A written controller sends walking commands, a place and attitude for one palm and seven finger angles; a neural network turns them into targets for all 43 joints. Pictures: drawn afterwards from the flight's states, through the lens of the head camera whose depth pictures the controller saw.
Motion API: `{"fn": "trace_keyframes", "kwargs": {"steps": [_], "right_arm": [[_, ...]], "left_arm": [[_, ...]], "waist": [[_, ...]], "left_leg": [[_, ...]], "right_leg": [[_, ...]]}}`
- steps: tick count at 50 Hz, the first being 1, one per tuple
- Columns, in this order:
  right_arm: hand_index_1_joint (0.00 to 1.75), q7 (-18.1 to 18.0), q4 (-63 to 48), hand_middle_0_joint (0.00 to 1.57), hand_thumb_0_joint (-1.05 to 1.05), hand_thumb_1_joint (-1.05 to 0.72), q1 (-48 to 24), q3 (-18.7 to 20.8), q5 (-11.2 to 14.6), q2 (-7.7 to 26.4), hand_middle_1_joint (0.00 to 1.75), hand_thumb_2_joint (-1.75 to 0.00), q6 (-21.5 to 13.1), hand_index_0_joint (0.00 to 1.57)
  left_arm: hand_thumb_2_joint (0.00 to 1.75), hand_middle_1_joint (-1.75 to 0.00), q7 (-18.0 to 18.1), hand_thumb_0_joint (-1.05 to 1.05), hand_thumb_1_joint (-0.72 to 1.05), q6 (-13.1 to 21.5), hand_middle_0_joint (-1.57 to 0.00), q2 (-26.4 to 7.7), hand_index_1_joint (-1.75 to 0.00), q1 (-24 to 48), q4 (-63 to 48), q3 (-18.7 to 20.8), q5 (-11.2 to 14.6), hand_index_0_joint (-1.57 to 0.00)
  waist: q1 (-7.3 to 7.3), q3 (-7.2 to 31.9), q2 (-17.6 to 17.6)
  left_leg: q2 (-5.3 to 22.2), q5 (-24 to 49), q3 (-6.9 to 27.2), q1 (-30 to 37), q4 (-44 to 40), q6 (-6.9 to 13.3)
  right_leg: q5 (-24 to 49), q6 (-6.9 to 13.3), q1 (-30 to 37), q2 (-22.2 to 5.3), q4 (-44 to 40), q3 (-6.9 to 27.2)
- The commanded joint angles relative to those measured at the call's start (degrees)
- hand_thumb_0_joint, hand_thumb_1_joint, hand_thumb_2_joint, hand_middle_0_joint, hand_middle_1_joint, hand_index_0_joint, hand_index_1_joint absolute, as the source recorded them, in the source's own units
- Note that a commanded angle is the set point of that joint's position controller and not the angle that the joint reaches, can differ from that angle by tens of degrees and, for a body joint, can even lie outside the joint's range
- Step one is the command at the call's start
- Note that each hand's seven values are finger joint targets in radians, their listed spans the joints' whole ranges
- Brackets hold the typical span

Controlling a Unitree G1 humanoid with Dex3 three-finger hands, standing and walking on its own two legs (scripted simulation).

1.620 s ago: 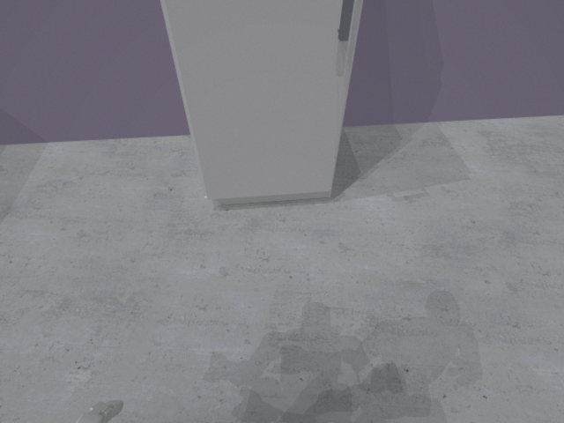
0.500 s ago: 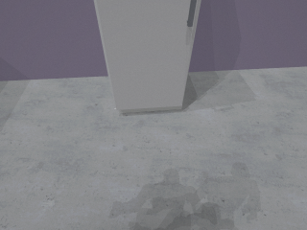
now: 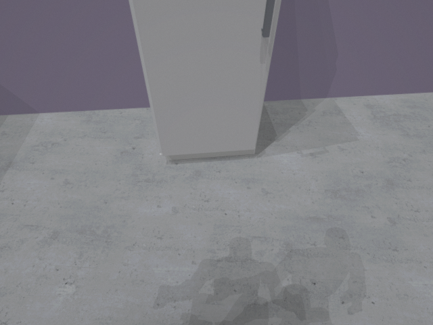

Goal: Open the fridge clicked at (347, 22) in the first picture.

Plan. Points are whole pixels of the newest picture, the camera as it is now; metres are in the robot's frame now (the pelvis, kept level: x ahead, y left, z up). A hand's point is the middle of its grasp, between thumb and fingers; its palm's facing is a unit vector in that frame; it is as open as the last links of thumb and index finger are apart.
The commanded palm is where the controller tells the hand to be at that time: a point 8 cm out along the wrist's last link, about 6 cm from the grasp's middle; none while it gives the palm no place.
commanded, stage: walk to a spot facing it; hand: right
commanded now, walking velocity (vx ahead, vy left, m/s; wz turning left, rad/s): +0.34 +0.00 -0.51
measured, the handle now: out of the picture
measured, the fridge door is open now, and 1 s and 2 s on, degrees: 0 0 0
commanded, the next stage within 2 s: turn to face it in 0.84 s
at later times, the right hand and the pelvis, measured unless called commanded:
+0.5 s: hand out of the picture +0.11 -0.27 -0.18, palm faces +0.19 +0.97 -0.14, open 7.4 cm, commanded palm none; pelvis +0.12 -0.09 +0.00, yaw -10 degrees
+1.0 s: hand (337, 245) +0.38 -0.30 -0.18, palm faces +0.28 +0.94 -0.20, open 7.3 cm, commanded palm none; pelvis +0.37 -0.11 -0.01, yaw -14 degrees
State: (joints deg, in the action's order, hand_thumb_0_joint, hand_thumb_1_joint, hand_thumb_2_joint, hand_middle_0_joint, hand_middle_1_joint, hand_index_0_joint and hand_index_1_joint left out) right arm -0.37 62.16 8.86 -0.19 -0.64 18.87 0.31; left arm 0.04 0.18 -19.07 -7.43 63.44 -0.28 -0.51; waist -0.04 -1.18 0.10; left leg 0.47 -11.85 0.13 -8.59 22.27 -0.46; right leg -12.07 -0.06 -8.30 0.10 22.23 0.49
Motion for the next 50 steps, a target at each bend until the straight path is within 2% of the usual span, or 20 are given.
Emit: {"fn": "trace_keyframes", "kwargs": {"steps": [1,3,5,9,12,13,14,15,18,22,29,35,37,39,40,41,42,45,47,50], "right_arm": [[0.3,0.0,-2.1,0.2,0.0,-0.9,4.9,2.0,-0.7,7.7,0.3,-0.9,0.1,0.2],[0.3,-0.1,-3.0,0.2,0.0,-0.9,7.9,3.3,-0.9,10.2,0.3,-0.9,0.1,0.2],[0.3,-0.4,-3.8,0.2,0.0,-0.9,9.0,4.0,-0.9,10.0,0.3,-0.9,-1.0,0.2],[0.3,-0.1,-5.0,0.2,0.0,-0.9,6.7,4.3,-1.2,8.3,0.3,-0.9,-2.4,0.2],[0.3,0.1,-4.8,0.2,0.0,-0.9,7.1,4.2,-0.6,5.3,0.3,-0.9,-1.9,0.2],[0.3,0.5,-5.8,0.2,0.0,-0.9,7.0,3.5,-0.2,1.7,0.3,-0.9,-1.6,0.2],[0.3,0.9,-8.6,0.2,0.0,-0.9,4.8,2.6,-0.2,-1.9,0.3,-0.9,-1.8,0.2],[0.3,0.6,-10.0,0.2,0.0,-0.9,2.0,2.8,-0.7,-1.2,0.3,-0.9,-2.1,0.2],[0.3,1.3,-6.6,0.2,0.0,-0.9,3.2,3.5,-1.3,-1.9,0.3,-0.9,-2.5,0.2],[0.3,1.3,-4.4,0.2,0.0,-0.9,7.2,3.1,-1.1,-4.6,0.3,-0.9,-2.0,0.2],[0.3,1.5,-7.3,0.2,0.0,-0.9,-2.0,3.4,-0.7,-6.2,0.3,-0.9,-1.8,0.2],[0.3,1.4,-9.3,0.2,0.0,-0.9,-7.7,3.3,-0.3,-7.4,0.3,-0.9,-2.6,0.2],[0.3,1.0,-7.9,0.2,0.0,-0.9,-1.2,3.7,-0.5,-6.1,0.3,-0.9,-3.1,0.2],[0.3,0.5,-4.3,0.2,0.0,-0.9,11.9,4.8,-1.0,-3.8,0.3,-0.9,-3.7,0.2],[0.3,0.0,-2.0,0.2,0.0,-0.9,20.4,5.8,-1.6,-0.2,0.3,-0.9,-4.5,0.2],[0.3,-0.5,-0.8,0.2,0.0,-0.9,24.9,7.0,-1.2,4.7,0.3,-0.9,-4.6,0.2],[0.3,-0.6,-1.2,0.2,0.0,-0.9,22.2,7.1,-0.1,5.1,0.3,-0.9,-4.3,0.2],[0.3,-1.1,-3.7,0.2,0.0,-0.9,9.4,4.5,-0.5,-3.3,0.3,-0.9,-4.7,0.2],[0.3,-1.2,-3.7,0.2,0.0,-0.9,7.7,3.4,-0.8,-5.8,0.3,-0.9,-5.3,0.2],[0.3,-1.2,-3.3,0.2,0.0,-0.9,7.5,3.3,-1.0,-5.4,0.3,-0.9,-5.0,0.2]], "left_arm": [[0.9,-0.3,-0.2,0.0,0.9,-0.4,-0.2,-4.4,-0.3,-1.6,-3.0,1.0,-0.9,-0.2],[0.9,-0.3,-0.3,0.0,0.9,-0.6,-0.2,-3.5,-0.3,-1.7,-4.8,1.4,-0.9,-0.2],[0.9,-0.3,-0.7,0.0,0.9,-0.2,-0.2,-3.5,-0.3,-0.3,-6.7,2.3,-0.6,-0.2],[0.9,-0.3,-1.9,0.0,0.9,0.8,-0.2,0.1,-0.3,-4.5,-7.1,2.6,-0.2,-0.2],[0.9,-0.3,-1.4,0.0,0.9,1.6,-0.2,0.7,-0.3,-15.9,-3.7,3.0,-0.3,-0.2],[0.9,-0.3,-0.8,0.0,0.9,2.0,-0.2,-3.4,-0.3,-22.4,-2.0,4.4,-0.7,-0.2],[0.9,-0.3,-0.2,0.0,0.9,2.5,-0.2,-8.1,-0.3,-28.1,-1.3,5.6,-0.9,-0.2],[0.9,-0.3,0.5,0.0,0.9,2.2,-0.2,-7.9,-0.3,-27.6,-1.5,5.3,-0.8,-0.2],[0.9,-0.3,0.9,0.0,0.9,3.5,-0.2,0.1,-0.3,-19.4,-3.0,3.4,-0.4,-0.2],[0.9,-0.3,1.6,0.0,0.9,5.3,-0.2,3.1,-0.3,-21.6,-0.9,2.9,0.1,-0.2],[0.9,-0.3,2.4,0.0,0.9,5.5,-0.2,6.1,-0.3,-25.9,2.2,2.7,0.1,-0.2],[0.9,-0.3,2.8,0.0,0.9,5.2,-0.2,5.6,-0.3,-27.7,3.9,2.8,-0.4,-0.2],[0.9,-0.3,3.0,0.0,0.9,5.1,-0.2,3.8,-0.3,-25.8,3.7,3.2,-0.4,-0.2],[0.9,-0.3,2.8,0.0,0.9,4.9,-0.2,2.6,-0.3,-23.6,2.6,3.8,-0.2,-0.2],[0.9,-0.3,2.2,0.0,0.9,5.0,-0.2,3.5,-0.3,-22.8,1.5,3.6,0.5,-0.2],[0.9,-0.3,1.8,0.0,0.9,5.5,-0.2,6.9,-0.3,-26.0,0.2,3.3,1.1,-0.2],[0.9,-0.3,1.7,0.0,0.9,5.1,-0.2,5.9,-0.3,-22.4,-0.4,3.6,0.9,-0.2],[0.9,-0.3,0.7,0.0,0.9,3.4,-0.2,8.9,-0.3,-14.6,-2.3,3.4,-0.4,-0.2],[0.9,-0.3,0.5,0.0,0.9,1.7,-0.2,10.7,-0.3,-16.7,-2.0,3.0,-0.8,-0.2],[0.9,-0.3,0.4,0.0,0.9,0.9,-0.2,12.0,-0.3,-16.4,-2.7,2.6,-0.7,-0.2]], "waist": [[1.63,-2.4,5.1],[2.77,-4.1,12.3],[2.9,-5.9,11.5],[-0.01,-4.8,7.1],[-3.97,-1.7,0.7],[-6.48,-1.1,-12.1],[-7.46,-1.5,-22.4],[-6.61,-3.4,-13.4],[-2.49,-6.6,-3.1],[-0.57,-2.9,-3.8],[-2.06,-7.7,-4.3],[-3.12,-9.6,-6.0],[0.01,-5.7,-6.4],[5.96,1.7,-3.7],[9.17,6.9,1.1],[7.95,13.9,13.7],[7.22,11.1,7.2],[1.44,-5.1,-0.5],[-1.52,-5.3,0.9],[-3.37,-4.0,5.0]], "left_leg": [[8.7,-23.5,9.2,0.4,-7.3,2.6],[16.3,-31.9,17.0,0.9,-13.6,6.6],[20.7,-28.0,19.6,1.3,-15.6,10.1],[18.3,-14.6,6.1,-1.3,-10.3,8.7],[12.5,-14.4,-3.6,-11.0,2.9,4.3],[7.0,-14.8,-8.4,-19.4,19.7,1.5],[0.9,-23.4,-8.9,-31.3,35.7,-1.1],[3.3,-20.9,-2.2,-34.4,42.2,0.3],[7.7,-6.4,0.3,-31.5,45.8,0.4],[7.0,-0.8,-2.1,-30.0,43.0,-1.4],[6.1,4.4,-5.2,-35.1,32.8,-1.5],[1.9,2.9,-8.4,-25.2,17.4,1.8],[-0.3,0.0,-8.7,-17.3,15.5,3.8],[-1.9,3.0,-8.5,-0.2,10.2,5.3],[7.2,6.0,1.5,15.3,8.4,8.9],[24.5,13.3,29.7,26.4,1.9,16.6],[27.1,7.5,33.0,20.7,-4.1,18.9],[21.3,0.2,16.3,-5.7,-8.9,12.9],[18.2,8.5,6.2,-12.3,-9.7,10.3],[13.6,22.6,-0.9,-15.1,-7.4,10.0]], "right_leg": [[-16.7,1.0,-12.1,-2.1,2.3,3.1],[-16.0,0.5,-18.4,-0.5,14.4,-1.7],[-15.8,0.9,-22.9,-3.0,24.8,-0.8],[-12.2,0.8,-15.6,-4.3,18.4,-4.5],[-5.8,0.7,3.6,-1.3,6.0,-7.3],[-17.3,3.7,9.0,-8.6,-2.2,7.6],[-23.6,8.6,11.6,-21.0,-12.7,29.3],[-24.1,11.9,9.3,-23.8,-14.8,32.8],[-11.6,9.4,1.1,-17.3,-14.1,21.1],[14.7,8.5,6.9,-13.2,-11.6,9.1],[23.4,7.9,10.8,-12.1,-12.7,4.1],[40.9,7.6,11.3,-12.2,-8.6,1.5],[54.9,7.3,13.1,-13.3,-0.6,1.1],[54.5,5.2,8.2,-10.9,15.9,-0.1],[37.3,3.9,-4.5,-7.5,32.5,-1.6],[-12.4,1.7,-19.8,3.3,53.2,-3.5],[-18.0,3.2,-22.8,0.9,61.3,2.1],[-8.0,2.7,-23.0,-6.5,57.1,2.7],[-7.2,1.4,-18.9,-7.3,50.8,1.4],[-6.4,-1.1,-13.8,-8.1,33.4,-3.1]]}}
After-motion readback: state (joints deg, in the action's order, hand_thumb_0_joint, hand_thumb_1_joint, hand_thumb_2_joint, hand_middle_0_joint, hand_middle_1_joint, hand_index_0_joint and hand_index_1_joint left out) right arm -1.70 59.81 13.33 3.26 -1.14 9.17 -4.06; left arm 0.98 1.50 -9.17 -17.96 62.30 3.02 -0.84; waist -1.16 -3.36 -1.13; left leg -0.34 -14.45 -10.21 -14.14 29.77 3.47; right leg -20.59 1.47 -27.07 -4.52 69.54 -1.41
